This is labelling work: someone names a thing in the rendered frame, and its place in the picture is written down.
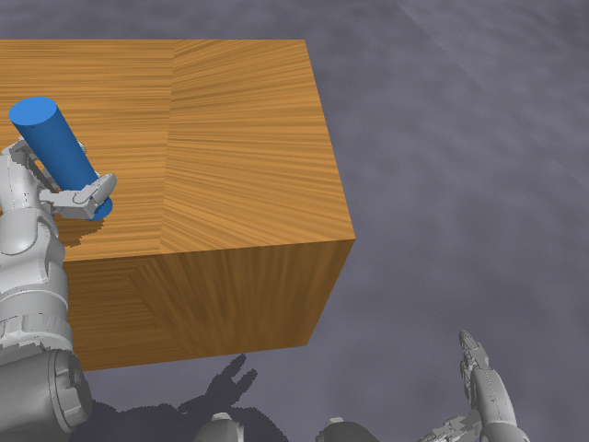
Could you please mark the left robot hand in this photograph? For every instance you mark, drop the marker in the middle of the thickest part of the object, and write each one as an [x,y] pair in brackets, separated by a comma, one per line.
[23,185]

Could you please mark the right robot hand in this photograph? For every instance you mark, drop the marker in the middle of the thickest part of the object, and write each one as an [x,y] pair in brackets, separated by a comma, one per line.
[490,402]

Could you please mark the can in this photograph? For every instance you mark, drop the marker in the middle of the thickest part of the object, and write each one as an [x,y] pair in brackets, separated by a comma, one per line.
[40,122]

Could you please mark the right robot arm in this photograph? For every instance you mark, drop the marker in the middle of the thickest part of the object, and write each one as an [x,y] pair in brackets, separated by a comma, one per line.
[501,432]

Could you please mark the left robot arm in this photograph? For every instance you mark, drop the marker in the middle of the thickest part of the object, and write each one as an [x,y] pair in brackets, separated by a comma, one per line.
[43,391]

